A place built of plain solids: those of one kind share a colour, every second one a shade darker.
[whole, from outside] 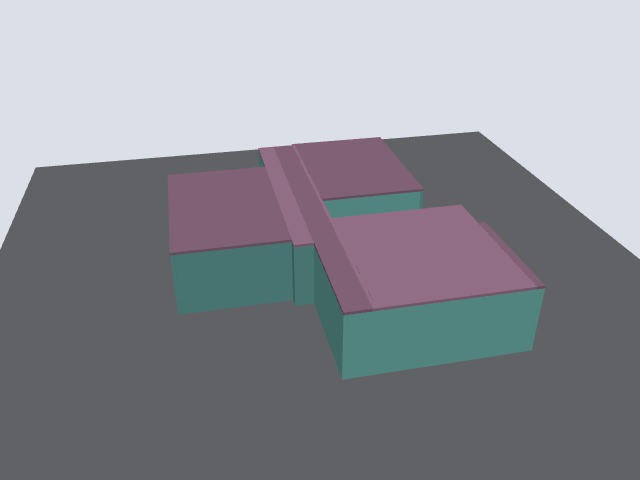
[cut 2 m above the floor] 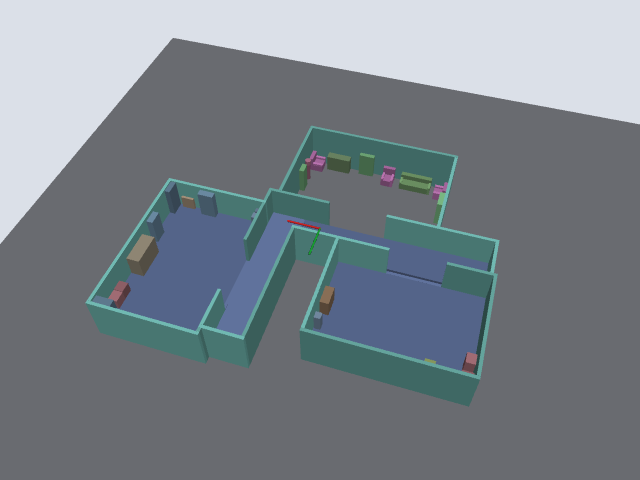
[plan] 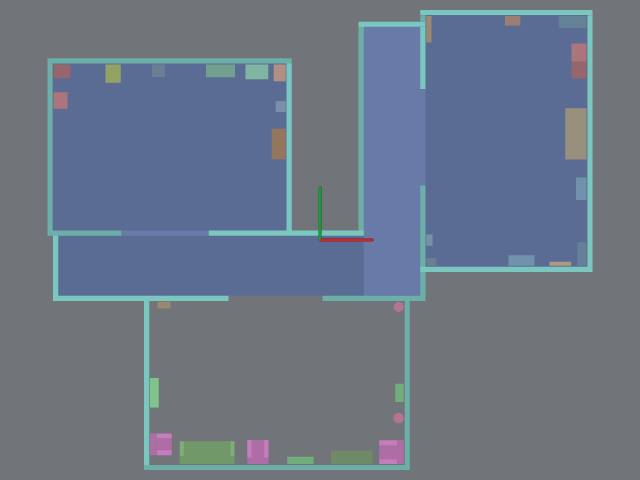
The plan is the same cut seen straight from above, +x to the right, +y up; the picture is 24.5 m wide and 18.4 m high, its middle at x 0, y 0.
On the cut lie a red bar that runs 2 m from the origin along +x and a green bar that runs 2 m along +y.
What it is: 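One storey of an old house, long lived in; a hall and three lower rooms beside it, each open to the hall along a stretch without wall, rail or kerb; a room's floor lies below the hall's by a bare drop, by one riser or not at all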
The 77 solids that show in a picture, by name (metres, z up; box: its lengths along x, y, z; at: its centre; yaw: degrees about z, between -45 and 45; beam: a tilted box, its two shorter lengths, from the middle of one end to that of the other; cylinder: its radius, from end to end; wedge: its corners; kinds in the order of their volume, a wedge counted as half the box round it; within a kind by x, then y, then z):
{
 "floor_1": {"box": [3.34, 0.2, 0.9], "at": [-5.94, 0.26, 0.4]},
 "floor_2": {"box": [8.97, 6.4, 0.9], "at": [-5.77, 3.56, 0.4]},
 "floor_3": {"box": [11.71, 2.3, 1.08], "at": [-4.18, -0.99, 0.49]},
 "floor_4": {"box": [2.16, 10.31, 1.08], "at": [2.76, 3.02, 0.49]},
 "floor_5": {"box": [0.2, 3.69, 1.08], "at": [3.94, 3.94, 0.49]},
 "floor_6": {"box": [6.21, 9.64, 1.08], "at": [7.15, 3.8, 0.49]},
 "wall_1": {"box": [0.2, 6.4, 3.9], "at": [-10.35, 3.56, 1.9]},
 "wall_2": {"box": [0.2, 2.3, 3.9], "at": [-10.13, -0.99, 1.9]},
 "wall_3": {"box": [2.84, 0.2, 3.9], "at": [-9.03, 0.26, 1.9]},
 "wall_4": {"box": [6.72, 0.2, 3.9], "at": [-6.87, -2.24, 1.9]},
 "wall_5": {"box": [0.2, 6.28, 3.9], "at": [-6.65, -5.48, 1.9]},
 "wall_6": {"box": [9.37, 0.2, 3.9], "at": [-5.77, 6.86, 1.9]},
 "wall_7": {"box": [10.19, 0.2, 3.9], "at": [-1.65, -8.72, 1.9]},
 "wall_8": {"box": [5.95, 0.2, 3.9], "at": [-1.3, 0.26, 1.9]},
 "wall_9": {"box": [0.2, 6.4, 3.9], "at": [-1.18, 3.56, 1.9]},
 "wall_10": {"box": [0.2, 7.81, 3.9], "at": [1.58, 4.27, 1.9]},
 "wall_11": {"box": [3.95, 0.2, 3.9], "at": [2.07, -2.24, 1.9]},
 "wall_12": {"box": [2.56, 0.2, 3.9], "at": [2.76, 8.27, 1.9]},
 "wall_13": {"box": [0.2, 6.28, 3.9], "at": [3.34, -5.48, 1.9]},
 "wall_14": {"box": [0.2, 0.91, 3.9], "at": [3.94, -1.68, 1.9]},
 "wall_15": {"box": [0.2, 3.11, 3.9], "at": [3.94, 0.53, 1.9]},
 "wall_16": {"box": [0.2, 2.39, 3.9], "at": [3.94, 6.98, 1.9]},
 "wall_17": {"box": [0.2, 0.25, 3.9], "at": [3.94, 8.5, 1.9]},
 "wall_18": {"box": [6.61, 0.2, 3.9], "at": [7.15, -1.12, 1.9]},
 "wall_19": {"box": [6.61, 0.2, 3.9], "at": [7.15, 8.72, 1.9]},
 "wall_20": {"box": [0.2, 9.64, 3.9], "at": [10.35, 3.8, 1.9]},
 "roof_1": {"box": [9.37, 6.6, 0.16], "at": [-5.77, 3.66, 3.93]},
 "roof_2": {"box": [14.27, 1.11, 0.16], "at": [-3.1, -1.78, 3.93]},
 "roof_3": {"box": [10.19, 6.48, 0.16], "at": [-1.65, -5.58, 3.93]},
 "roof_4": {"box": [20.9, 0.2, 0.16], "at": [0.0, 0.26, 3.93]},
 "roof_5": {"box": [20.68, 1.39, 0.16], "at": [0.11, -0.53, 3.93]},
 "roof_6": {"box": [8.97, 8.01, 0.16], "at": [5.96, 4.37, 3.93]},
 "roof_7": {"box": [6.61, 0.45, 0.16], "at": [7.15, 8.6, 3.93]},
 "metal_shelving_1": {"box": [1.0, 0.41, 1.84], "at": [7.73, -0.79, 1.94]},
 "metal_shelving_2": {"box": [1.07, 0.46, 1.89], "at": [9.69, 8.36, 1.97]},
 "metal_shelving_3": {"box": [0.4, 0.87, 1.8], "at": [10.02, 1.96, 1.93]},
 "metal_shelving_4": {"box": [0.35, 0.9, 1.98], "at": [10.04, -0.54, 2.02]},
 "workbench_1": {"box": [0.82, 1.96, 1.4], "at": [9.81, 4.07, 1.73]},
 "bookcase_1": {"box": [0.34, 1.14, 1.86], "at": [-6.34, -5.86, 0.88]},
 "bookcase_2": {"box": [1.02, 0.29, 1.79], "at": [-0.74, -8.45, 0.85]},
 "bookcase_3": {"box": [0.33, 0.71, 1.92], "at": [3.05, -5.86, 0.91]},
 "armchair_1": {"box": [0.25, 0.84, 1.06], "at": [-6.39, -7.83, 0.48]},
 "armchair_2": {"box": [0.59, 0.19, 0.12], "at": [-5.97, -8.16, 0.54]},
 "armchair_3": {"box": [0.59, 0.65, 0.53], "at": [-5.97, -7.93, 0.21]},
 "armchair_4": {"box": [0.59, 0.19, 0.65], "at": [-5.97, -7.51, 0.27]},
 "armchair_5": {"box": [0.16, 0.67, 0.68], "at": [-2.71, -8.0, 0.29]},
 "armchair_6": {"box": [0.81, 0.25, 1.09], "at": [-2.38, -8.46, 0.49]},
 "armchair_7": {"box": [0.65, 0.67, 0.53], "at": [-2.3, -8.0, 0.22]},
 "armchair_8": {"box": [0.16, 0.67, 0.14], "at": [-2.06, -8.0, 0.56]},
 "armchair_9": {"box": [0.68, 0.19, 0.68], "at": [2.61, -8.5, 0.29]},
 "armchair_10": {"box": [0.68, 0.72, 0.53], "at": [2.61, -8.04, 0.21]},
 "armchair_11": {"box": [0.68, 0.19, 0.15], "at": [2.61, -7.77, 0.55]},
 "armchair_12": {"box": [0.26, 0.91, 1.06], "at": [3.08, -8.13, 0.48]},
 "carton_stack_1": {"box": [0.54, 0.63, 1.27], "at": [-9.95, 5.35, 1.48]},
 "carton_stack_2": {"box": [0.65, 0.54, 1.36], "at": [-9.89, 6.46, 1.53]},
 "carton_stack_3": {"box": [0.57, 0.65, 0.72], "at": [9.93, 6.51, 1.39]},
 "carton_stack_4": {"box": [0.57, 0.69, 0.68], "at": [9.93, 7.18, 1.37]},
 "sofa_1": {"box": [0.16, 0.56, 0.65], "at": [-5.3, -7.99, 0.28]},
 "sofa_2": {"box": [2.11, 0.32, 0.87], "at": [-4.33, -8.43, 0.39]},
 "sofa_3": {"box": [1.95, 0.56, 0.53], "at": [-4.25, -7.99, 0.22]},
 "sofa_4": {"box": [0.16, 0.56, 0.12], "at": [-3.35, -7.99, 0.54]},
 "tv_unit_1": {"box": [1.59, 0.51, 1.22], "at": [1.22, -8.33, 0.56]},
 "tall_odds_1": {"box": [0.5, 0.48, 0.82], "at": [-6.19, 6.49, 1.26]},
 "tall_odds_2": {"box": [0.39, 0.42, 1.11], "at": [-1.51, 5.12, 1.41]},
 "tall_odds_3": {"box": [0.24, 0.43, 1.84], "at": [4.2, -0.01, 1.95]},
 "tall_odds_4": {"box": [0.4, 0.3, 1.37], "at": [4.27, -0.84, 1.71]},
 "chest_drawers_1": {"box": [0.54, 1.17, 1.14], "at": [-1.58, 3.68, 1.42]},
 "trunk_1": {"box": [1.11, 0.49, 0.62], "at": [-3.81, 6.49, 1.16]},
 "trunk_2": {"box": [0.87, 0.57, 0.63], "at": [-2.42, 6.45, 1.17]},
 "washing_machine_1": {"box": [0.59, 0.7, 1.21], "at": [-7.93, 6.38, 1.46]},
 "crate_stack_1": {"box": [0.46, 0.64, 0.86], "at": [-1.54, 6.41, 1.28]},
 "crate_stack_2": {"box": [0.59, 0.36, 0.85], "at": [7.38, 8.41, 1.45]},
 "radiator_1": {"box": [0.5, 0.26, 0.68], "at": [-5.98, -2.5, 0.29]},
 "radiator_2": {"box": [0.2, 1.02, 0.72], "at": [4.17, 8.08, 1.39]},
 "radiator_3": {"box": [0.84, 0.16, 0.88], "at": [9.21, -0.91, 1.47]},
 "floor_lamp_round_1": {"cylinder": 0.2, "from": [3.01, -6.82, 1.35], "to": [3.01, -6.82, 1.69]},
 "floor_lamp_round_2": {"cylinder": 0.19, "from": [3.02, -2.56, 1.44], "to": [3.02, -2.56, 1.7]}
}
